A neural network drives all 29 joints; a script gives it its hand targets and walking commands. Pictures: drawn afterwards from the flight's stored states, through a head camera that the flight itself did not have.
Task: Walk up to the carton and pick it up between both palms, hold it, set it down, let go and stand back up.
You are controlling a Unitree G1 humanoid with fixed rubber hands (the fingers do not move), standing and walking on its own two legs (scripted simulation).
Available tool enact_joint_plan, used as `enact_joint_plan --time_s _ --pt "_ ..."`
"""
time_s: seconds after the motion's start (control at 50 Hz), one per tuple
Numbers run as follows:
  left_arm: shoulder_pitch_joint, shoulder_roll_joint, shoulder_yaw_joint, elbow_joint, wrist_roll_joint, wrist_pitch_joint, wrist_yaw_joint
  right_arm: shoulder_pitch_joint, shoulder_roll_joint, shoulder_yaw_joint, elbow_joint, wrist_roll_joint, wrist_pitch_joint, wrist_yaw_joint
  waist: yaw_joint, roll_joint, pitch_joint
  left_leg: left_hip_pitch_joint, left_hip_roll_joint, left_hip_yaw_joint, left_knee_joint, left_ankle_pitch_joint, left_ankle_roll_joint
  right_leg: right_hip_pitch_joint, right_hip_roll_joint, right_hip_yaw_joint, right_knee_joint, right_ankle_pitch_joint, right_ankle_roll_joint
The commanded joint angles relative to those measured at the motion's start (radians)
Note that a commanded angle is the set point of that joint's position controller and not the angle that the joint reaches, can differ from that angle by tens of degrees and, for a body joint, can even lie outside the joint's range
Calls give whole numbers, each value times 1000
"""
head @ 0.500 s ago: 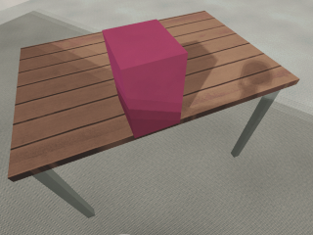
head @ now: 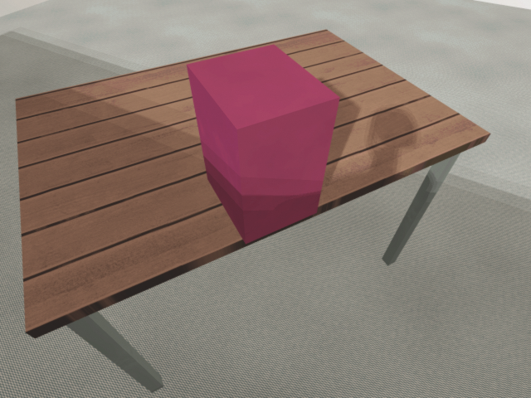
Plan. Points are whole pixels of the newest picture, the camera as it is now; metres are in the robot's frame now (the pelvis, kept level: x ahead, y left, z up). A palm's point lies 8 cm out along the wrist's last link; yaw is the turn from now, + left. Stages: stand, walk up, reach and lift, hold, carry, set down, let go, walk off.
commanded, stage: walk up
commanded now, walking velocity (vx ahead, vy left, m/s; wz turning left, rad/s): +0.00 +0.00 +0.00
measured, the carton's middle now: (259, 147) +0.54 +0.01 +0.07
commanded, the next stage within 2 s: none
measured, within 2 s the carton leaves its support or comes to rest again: neither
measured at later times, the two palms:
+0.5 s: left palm out of the picture +0.11 +0.13 -0.14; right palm out of the picture +0.00 -0.32 -0.16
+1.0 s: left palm out of the picture +0.09 +0.10 -0.14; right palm out of the picture +0.11 -0.31 -0.15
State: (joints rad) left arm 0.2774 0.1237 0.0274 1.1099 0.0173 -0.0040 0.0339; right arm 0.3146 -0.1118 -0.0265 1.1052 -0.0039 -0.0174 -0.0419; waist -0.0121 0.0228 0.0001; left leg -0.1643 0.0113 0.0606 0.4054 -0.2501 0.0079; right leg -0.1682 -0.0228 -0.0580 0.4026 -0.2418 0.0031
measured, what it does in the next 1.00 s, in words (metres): walks ahead: right foot, then left foot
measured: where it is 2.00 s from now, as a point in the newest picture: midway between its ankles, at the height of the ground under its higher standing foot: outside the picture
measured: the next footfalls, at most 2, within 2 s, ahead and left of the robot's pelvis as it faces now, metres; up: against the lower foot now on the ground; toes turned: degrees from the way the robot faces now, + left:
right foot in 0.38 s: +0.16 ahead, -0.22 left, +0.00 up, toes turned -6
left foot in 0.66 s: +0.09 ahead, +0.00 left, +0.00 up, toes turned +5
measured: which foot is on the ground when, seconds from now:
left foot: down 0.00-0.40, up 0.42-0.64, down 0.66-1.00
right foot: down 0.00-0.10, up 0.12-0.36, down 0.38-1.00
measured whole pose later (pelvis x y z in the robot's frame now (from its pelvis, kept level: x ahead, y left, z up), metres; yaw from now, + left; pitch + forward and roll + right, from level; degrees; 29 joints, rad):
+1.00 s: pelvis +0.12 -0.11 +0.00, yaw +1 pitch +0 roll +0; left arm 0.33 0.12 -0.01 1.12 0.01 -0.02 0.04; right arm 0.30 -0.12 -0.01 1.15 0.00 -0.02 -0.04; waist 0.02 0.03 0.01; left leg -0.05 0.02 0.07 0.34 -0.29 0.01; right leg -0.18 -0.02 -0.11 0.38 -0.20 -0.01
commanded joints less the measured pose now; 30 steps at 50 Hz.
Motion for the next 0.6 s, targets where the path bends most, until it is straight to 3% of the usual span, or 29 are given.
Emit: enact_joint_plan --time_s 0.0,0.02,0.04,0.06,0.08,0.1,0.14,0.16,0.18,0.22,0.24,0.26,0.28,0.3,0.32,0.34,0.36,0.38,0.4,0.42,0.44,0.48,0.52,0.56,0.58 --pt "82 50 11 18 -4 -12 8 67 -91 -18 4 -12 -7 0 22 -123 34 11 115 -88 -73 228 24 53 -95 82 -84 258 -22" --pt "96 54 4 19 -7 -13 9 65 -88 -16 4 -7 -5 0 15 -81 24 16 106 -85 -71 216 19 43 -99 85 -84 266 -22" --pt "88 70 8 18 -4 -9 11 98 -66 -9 12 -2 -5 2 2 -116 39 -1 106 -88 -84 197 19 54 -94 70 -79 244 -25" --pt "78 189 61 6 3 14 -2 235 -215 -65 20 -28 3 -7 -71 -160 -24 144 256 -285 -144 -418 91 -159 -1 -37 137 -343 7" --pt "-1 143 54 -41 14 30 -13 288 -302 -100 37 -31 19 -14 -101 21 84 162 418 -509 -275 -670 132 -421 26 -75 332 -375 30" --pt "-84 93 41 -80 34 33 -28 280 -293 -102 43 -20 23 -22 -111 102 166 107 496 -588 -332 -654 148 -538 -42 10 455 -263 29" --pt "-82 78 43 -97 26 17 -45 209 -170 -71 48 -21 13 -16 -65 166 207 0 406 -447 -333 -473 115 -501 -80 43 523 -111 48" --pt "-50 91 50 -99 26 8 -53 187 -127 -62 38 -26 7 -14 -30 146 191 -1 373 -407 -320 -408 95 -496 -67 47 547 -100 54" --pt "-17 95 52 -98 24 2 -53 147 -142 -63 20 -28 -4 -13 -19 130 148 20 344 -312 -293 -330 76 -467 -75 56 530 -57 58" --pt "-53 82 50 -121 22 -2 -57 156 -144 -63 18 -28 -15 -6 -31 146 167 -56 299 -230 -284 -265 63 -406 -54 2 458 -45 78" --pt "-46 96 59 -141 -6 9 -40 71 -142 -46 -26 -29 -14 -21 7 170 242 -106 290 -116 -170 316 71 -357 -74 22 391 -31 76" --pt "-52 17 17 -147 -22 -8 -39 100 -57 -31 26 -13 -15 -21 40 284 139 -67 117 8 -119 348 46 -227 -43 17 211 -30 56" --pt "-15 46 27 -135 -10 -16 -36 121 -94 -35 34 -22 -11 -16 30 287 105 -66 104 24 -69 371 49 -153 8 -51 157 28 60" --pt "43 72 35 -114 -12 -21 -25 143 -136 -39 37 -29 -7 -11 32 259 78 -128 116 26 -30 304 38 -26 9 -77 90 159 46" --pt "119 116 47 -79 -7 -18 -21 137 -149 -43 30 -35 -6 -3 51 184 8 -154 119 7 21 230 44 110 14 -92 66 231 53" --pt "175 150 51 -56 -4 -23 -13 156 -137 -36 15 -22 -7 5 53 44 -6 -169 94 5 66 58 15 151 -23 -66 22 301 57" --pt "182 212 56 -74 -1 -28 -10 214 -77 -12 14 -12 -2 10 41 -66 -48 -240 56 18 146 -178 -23 234 -168 76 41 377 33" --pt "177 245 57 -77 -5 -24 -10 250 -49 3 14 -2 13 7 31 -193 -38 -206 44 23 244 -361 -43 123 -322 277 -77 230 -23" --pt "116 262 53 -84 -14 -8 -12 227 -57 -9 13 -1 35 1 18 -299 -24 -136 38 -12 297 -368 -26 -27 -324 378 -174 -14 -95" --pt "65 218 42 -90 -19 0 -13 185 -96 -21 -1 -13 48 5 31 -345 40 -121 52 -27 340 -344 -17 -133 -296 375 -245 -172 -94" --pt "24 179 29 -98 -9 3 -10 185 -89 -19 -1 -19 54 14 5 -272 76 -139 52 -43 361 -309 -5 -144 -275 341 -253 -211 -87" --pt "-62 154 14 -116 9 3 0 215 -52 -10 29 -21 43 27 -34 -267 86 -134 68 -51 334 -211 7 -145 -231 194 -226 -52 -91" --pt "-17 121 7 -115 4 -6 -2 209 -47 -5 33 -28 27 21 -11 -186 3 -62 42 -32 309 -162 14 -120 -211 175 -173 115 -115" --pt "3 130 1 -105 8 -7 0 204 -53 -8 24 -25 22 18 -18 -193 -35 -51 39 -33 283 -143 21 -93 -223 162 -153 64 -132" --pt "-13 120 0 -107 2 -2 3 168 -53 -6 19 -18 16 16 -16 -107 -17 -58 35 -33 165 -92 26 -67 -225 158 -118 92 -133"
